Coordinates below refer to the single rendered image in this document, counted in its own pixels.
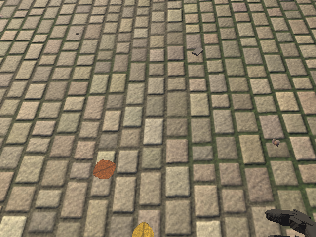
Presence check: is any robot right hand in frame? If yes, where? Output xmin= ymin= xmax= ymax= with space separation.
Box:
xmin=265 ymin=209 xmax=316 ymax=237

